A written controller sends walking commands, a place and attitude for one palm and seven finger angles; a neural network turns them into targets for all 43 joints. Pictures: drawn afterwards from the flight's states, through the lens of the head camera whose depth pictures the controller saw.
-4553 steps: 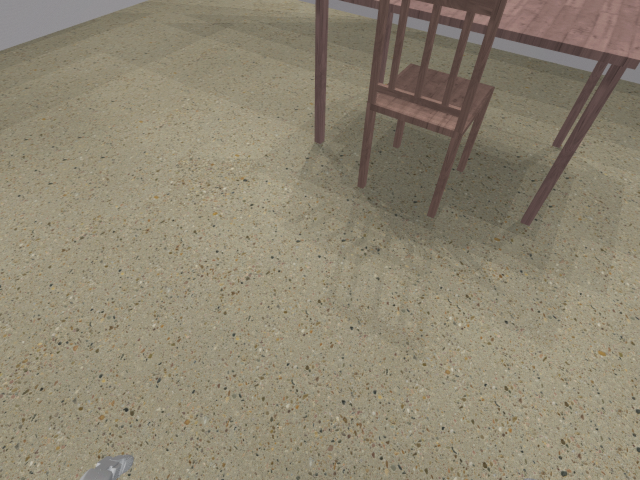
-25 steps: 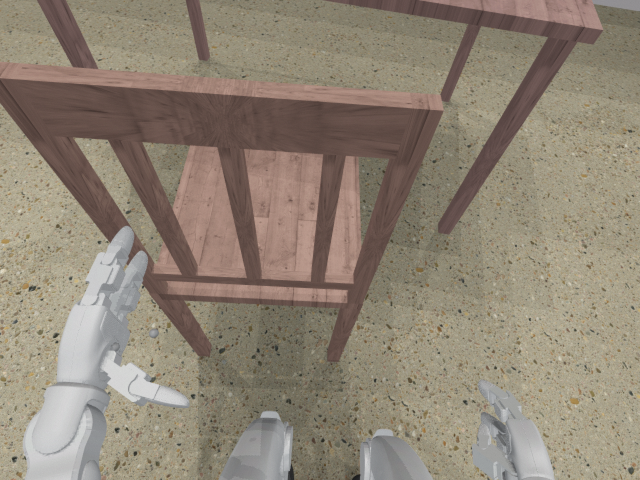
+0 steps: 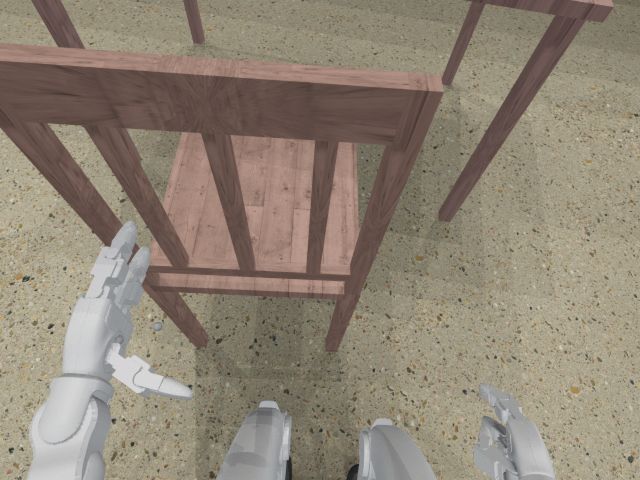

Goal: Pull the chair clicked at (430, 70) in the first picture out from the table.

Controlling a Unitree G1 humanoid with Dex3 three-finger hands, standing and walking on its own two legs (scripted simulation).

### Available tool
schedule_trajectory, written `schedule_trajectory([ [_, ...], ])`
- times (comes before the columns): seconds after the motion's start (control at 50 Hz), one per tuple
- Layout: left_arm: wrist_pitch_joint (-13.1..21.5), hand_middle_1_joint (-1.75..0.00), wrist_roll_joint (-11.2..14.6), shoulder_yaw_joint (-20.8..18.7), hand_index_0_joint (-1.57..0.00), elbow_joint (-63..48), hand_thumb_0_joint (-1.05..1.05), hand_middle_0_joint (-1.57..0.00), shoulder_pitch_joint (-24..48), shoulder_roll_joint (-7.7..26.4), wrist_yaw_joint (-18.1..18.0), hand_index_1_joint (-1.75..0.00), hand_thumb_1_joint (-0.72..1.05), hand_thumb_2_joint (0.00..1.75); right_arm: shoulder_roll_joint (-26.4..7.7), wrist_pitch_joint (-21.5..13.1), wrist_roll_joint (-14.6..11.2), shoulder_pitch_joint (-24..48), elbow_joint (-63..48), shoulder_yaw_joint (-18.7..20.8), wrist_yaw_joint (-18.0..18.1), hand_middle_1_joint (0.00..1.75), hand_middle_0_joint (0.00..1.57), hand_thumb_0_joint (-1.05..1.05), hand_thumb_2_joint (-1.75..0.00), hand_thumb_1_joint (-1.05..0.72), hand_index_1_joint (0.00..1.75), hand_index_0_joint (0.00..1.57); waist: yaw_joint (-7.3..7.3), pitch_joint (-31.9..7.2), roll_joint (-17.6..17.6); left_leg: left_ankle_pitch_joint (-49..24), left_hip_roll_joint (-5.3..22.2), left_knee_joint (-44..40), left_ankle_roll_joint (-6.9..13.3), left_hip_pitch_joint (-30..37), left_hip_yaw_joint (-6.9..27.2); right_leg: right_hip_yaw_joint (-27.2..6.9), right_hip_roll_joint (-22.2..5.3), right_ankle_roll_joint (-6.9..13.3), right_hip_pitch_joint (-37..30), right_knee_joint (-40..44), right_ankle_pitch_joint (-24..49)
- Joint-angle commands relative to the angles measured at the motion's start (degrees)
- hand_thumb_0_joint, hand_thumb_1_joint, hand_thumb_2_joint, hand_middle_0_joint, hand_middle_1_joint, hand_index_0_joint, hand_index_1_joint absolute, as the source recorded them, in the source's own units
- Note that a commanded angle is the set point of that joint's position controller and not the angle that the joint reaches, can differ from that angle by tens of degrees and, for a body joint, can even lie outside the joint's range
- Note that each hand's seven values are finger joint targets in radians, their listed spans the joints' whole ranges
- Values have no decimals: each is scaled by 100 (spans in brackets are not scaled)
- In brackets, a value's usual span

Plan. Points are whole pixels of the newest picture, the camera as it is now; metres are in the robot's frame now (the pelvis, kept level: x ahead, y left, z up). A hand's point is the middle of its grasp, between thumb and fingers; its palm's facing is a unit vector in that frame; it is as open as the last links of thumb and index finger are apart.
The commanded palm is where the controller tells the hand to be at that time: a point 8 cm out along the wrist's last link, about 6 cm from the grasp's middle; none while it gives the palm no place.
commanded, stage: aim the fingers beside a spindle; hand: left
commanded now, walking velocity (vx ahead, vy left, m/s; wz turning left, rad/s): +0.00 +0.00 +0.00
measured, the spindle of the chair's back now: (235, 214) +0.43 +0.14 +0.03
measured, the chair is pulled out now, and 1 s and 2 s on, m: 0.34 0.34 0.34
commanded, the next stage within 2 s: none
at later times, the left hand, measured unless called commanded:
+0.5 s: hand (152, 326) +0.28 +0.20 +0.03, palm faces +0.04 -1.00 -0.07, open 16.9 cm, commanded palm +0.26 +0.25 +0.03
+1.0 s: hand (167, 334) +0.27 +0.19 +0.01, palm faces -0.04 -1.00 +0.00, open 16.9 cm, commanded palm +0.26 +0.26 +0.03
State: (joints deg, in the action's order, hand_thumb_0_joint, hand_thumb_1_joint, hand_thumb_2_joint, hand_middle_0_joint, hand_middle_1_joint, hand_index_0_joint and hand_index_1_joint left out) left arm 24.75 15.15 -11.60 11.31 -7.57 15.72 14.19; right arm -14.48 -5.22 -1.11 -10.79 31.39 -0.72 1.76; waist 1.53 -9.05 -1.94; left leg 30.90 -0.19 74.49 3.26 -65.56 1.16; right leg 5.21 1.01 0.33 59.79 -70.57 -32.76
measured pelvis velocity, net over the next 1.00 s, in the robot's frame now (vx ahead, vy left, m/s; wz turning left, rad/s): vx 0.00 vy -0.01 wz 0.00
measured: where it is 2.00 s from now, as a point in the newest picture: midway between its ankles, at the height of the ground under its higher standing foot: outside the picture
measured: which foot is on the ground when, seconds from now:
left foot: down 0.00-1.00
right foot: down 0.00-1.00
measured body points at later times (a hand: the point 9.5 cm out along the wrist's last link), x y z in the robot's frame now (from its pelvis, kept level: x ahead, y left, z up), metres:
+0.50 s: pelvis +0.00 -0.02 +0.00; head +0.11 -0.01 +0.44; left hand +0.27 +0.26 +0.04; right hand +0.18 -0.27 -0.09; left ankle +0.04 +0.08 -0.62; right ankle +0.01 -0.13 -0.62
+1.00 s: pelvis +0.00 -0.01 +0.00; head +0.11 +0.01 +0.44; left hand +0.27 +0.25 +0.02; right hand +0.17 -0.26 -0.09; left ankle +0.04 +0.08 -0.62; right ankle +0.01 -0.13 -0.62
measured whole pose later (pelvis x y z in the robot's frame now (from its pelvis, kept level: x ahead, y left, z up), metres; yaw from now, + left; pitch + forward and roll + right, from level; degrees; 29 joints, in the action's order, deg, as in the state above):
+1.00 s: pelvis +0.00 -0.01 +0.00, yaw +0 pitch +22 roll -4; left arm 24.8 17.5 -12.6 13.0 -8.6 15.5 19.1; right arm -15.3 -8.2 -1.8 -11.2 32.8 -0.1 2.6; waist 2.0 -9.2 -2.3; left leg 31.0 0.3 74.4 2.6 -65.5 1.5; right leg 5.5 1.6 1.1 59.9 -70.6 -32.9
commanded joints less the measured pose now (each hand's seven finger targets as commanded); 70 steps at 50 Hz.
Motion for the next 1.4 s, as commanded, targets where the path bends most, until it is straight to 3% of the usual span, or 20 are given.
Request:
schedule_trajectory([
  [0.0,557,-8,120,-526,-6,-1423,0,-6,637,1002,-38,-8,-50,30,-895,-256,10,-35,-699,363,86,30,20,0,-90,-90,30,20,32,-2080,-444,-1797,196,-1244,-287,2266,503,-112,38,157,-524,850,1168],
  [0.14,222,-8,197,-624,-6,-724,0,-6,168,875,75,-8,-50,30,-900,-165,-39,-30,-728,381,53,30,20,0,-90,-90,30,20,21,-1876,-70,-1680,133,-1142,-200,1736,284,-194,31,112,-882,931,1439],
  [0.24,463,-8,287,-839,-6,-1212,0,-6,302,1157,135,-8,-50,30,-866,-241,-40,-21,-749,385,72,30,20,0,-90,-90,30,20,14,-1986,-83,-1686,123,-1064,-150,1626,217,-319,29,110,-1172,980,1577],
  [0.32,727,-8,296,-885,-6,-1424,0,-6,416,1253,122,-8,-50,30,-831,-333,-11,-5,-654,369,86,30,20,0,-90,-90,30,20,44,-1945,-365,-1756,118,-995,-138,1667,186,-376,29,119,-1115,980,1597],
  [0.46,434,-8,355,-594,-6,-493,0,-6,430,870,447,-8,-50,30,-926,-392,-74,-47,-551,390,128,30,20,0,-90,-90,30,20,182,-1645,-91,-1296,104,-929,-121,1380,180,-388,12,73,-836,1054,1234],
  [0.6,582,-8,384,-1000,-6,-1382,0,-6,472,1362,307,-8,-50,30,-846,-463,-48,16,-692,372,116,30,20,0,-90,-90,30,20,-80,-2270,-341,-1772,104,-1029,-116,1719,169,-410,1,102,-1292,977,1610],
  [0.62,620,-8,358,-1260,-6,-1413,0,-6,376,1612,205,-8,-50,30,-834,-442,-37,19,-654,383,110,30,20,0,-90,-90,30,20,-150,-2298,-382,-1856,118,-1042,-126,1714,174,-408,18,120,-1355,959,1653],
  [0.72,511,-8,351,-1275,-6,-632,0,-6,259,1388,159,-8,-50,30,-821,-347,-44,43,-549,364,96,30,20,0,-90,-90,30,20,7,-1760,-95,-1464,96,-1022,-129,1345,151,-408,42,76,-1144,1048,1340],
  [0.8,295,-8,443,-580,-6,-197,0,-6,506,775,569,-8,-50,30,-945,-399,-108,-45,-557,363,117,30,20,0,-90,-90,30,20,216,-1489,-116,-1143,97,-1004,-119,1294,214,-349,31,73,-727,1094,1050],
  [0.84,302,-8,485,-316,-6,-421,0,-6,521,610,737,-8,-50,30,-974,-473,-125,-92,-593,391,132,30,20,0,-90,-90,30,20,239,-1699,-61,-1318,118,-1011,-99,1530,267,-306,21,77,-745,1085,1182],
  [0.92,541,-8,395,-492,-6,-1388,0,-6,736,1069,541,-8,-50,30,-959,-580,-61,-101,-628,414,149,30,20,0,-90,-90,30,20,136,-2113,-311,-1820,162,-1046,-114,2023,350,-253,22,112,-748,963,1413],
  [0.98,754,-8,280,-958,-6,-1902,0,-6,353,1404,98,-8,-50,30,-854,-566,5,-35,-638,396,103,30,20,0,-90,-90,30,20,-154,-2373,-733,-2259,173,-1224,-230,2444,399,-167,9,163,-763,842,1465],
  [1.02,738,-8,185,-1224,-6,-1759,0,-6,15,1536,-166,-8,-50,30,-811,-466,32,14,-608,399,60,30,20,0,-90,-90,30,20,-245,-2294,-718,-2414,179,-1288,-286,2449,434,-112,28,183,-775,784,1495],
  [1.08,507,-8,148,-984,-6,-1076,0,-6,-320,1042,-230,-8,-50,30,-783,-288,15,85,-648,394,-4,30,20,0,-90,-90,30,20,-136,-1880,-381,-1975,157,-1290,-292,2090,374,-68,55,137,-678,822,1327],
  [1.14,245,-8,219,-445,-6,-490,0,-6,-340,514,89,-8,-50,30,-876,-230,-50,41,-695,394,-9,30,20,0,-90,-90,30,20,96,-1510,-46,-1411,149,-1272,-235,1703,369,-63,71,105,-527,930,1049],
  [1.18,187,-8,315,-265,-6,-527,0,-6,-150,448,334,-8,-50,30,-948,-254,-97,-7,-740,407,36,30,20,0,-90,-90,30,20,187,-1475,107,-1202,134,-1216,-184,1566,374,-101,65,94,-557,994,989],
  [1.22,308,-8,346,78,-6,-1064,0,-6,113,311,491,-8,-50,30,-927,-356,-106,10,-821,404,75,30,20,0,-90,-90,30,20,227,-1667,-82,-1371,157,-1171,-163,1809,432,-115,47,105,-495,951,1035],
  [1.28,630,-8,249,-113,-6,-2001,0,-6,647,777,294,-8,-50,30,-911,-475,-40,-39,-779,418,117,30,20,0,-90,-90,30,20,163,-2072,-439,-1666,190,-1210,-225,2336,567,-105,29,139,-390,850,1063],
  [1.34,838,-8,104,-530,-6,-2439,0,-6,414,1173,-128,-8,-50,30,-858,-500,47,-34,-712,391,106,30,20,0,-90,-90,30,20,-44,-2321,-717,-2026,212,-1302,-355,2694,638,-72,30,179,-307,731,1116],
  [1.38,833,-8,39,-831,-6,-2074,0,-6,168,1280,-320,-8,-50,30,-810,-417,53,28,-659,368,79,30,20,0,-90,-90,30,20,-118,-2073,-698,-1937,196,-1348,-403,2504,633,-39,32,186,-321,694,1064],
])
